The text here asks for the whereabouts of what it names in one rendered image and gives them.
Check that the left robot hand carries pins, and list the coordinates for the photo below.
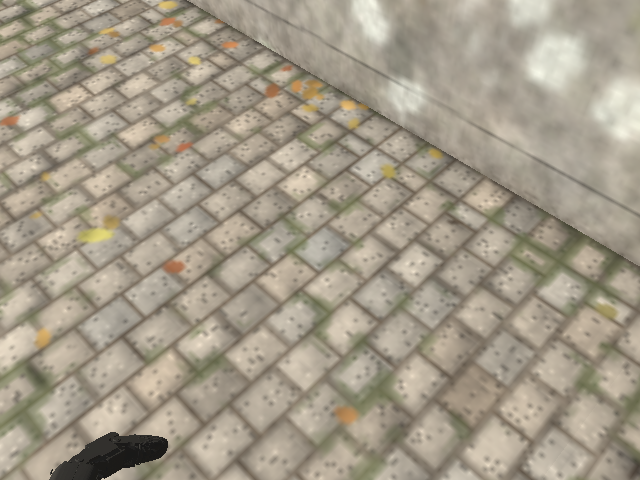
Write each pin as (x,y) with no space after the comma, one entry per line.
(109,454)

